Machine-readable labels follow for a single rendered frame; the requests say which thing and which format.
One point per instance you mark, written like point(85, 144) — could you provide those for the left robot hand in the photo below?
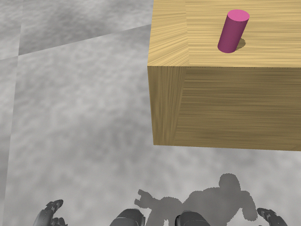
point(45, 217)

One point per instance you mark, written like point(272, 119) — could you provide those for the can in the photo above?
point(233, 29)

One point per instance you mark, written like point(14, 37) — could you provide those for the right robot hand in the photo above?
point(271, 217)

